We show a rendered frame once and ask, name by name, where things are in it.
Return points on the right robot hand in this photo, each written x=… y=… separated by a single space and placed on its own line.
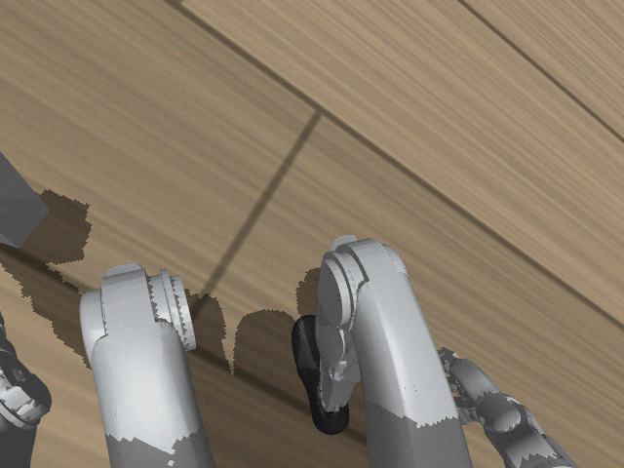
x=468 y=381

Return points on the right robot foot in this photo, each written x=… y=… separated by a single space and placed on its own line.
x=307 y=361

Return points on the left robot arm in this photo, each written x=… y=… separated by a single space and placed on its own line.
x=24 y=399

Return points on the right robot arm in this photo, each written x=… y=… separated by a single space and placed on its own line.
x=517 y=436

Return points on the carton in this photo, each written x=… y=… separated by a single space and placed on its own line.
x=21 y=209

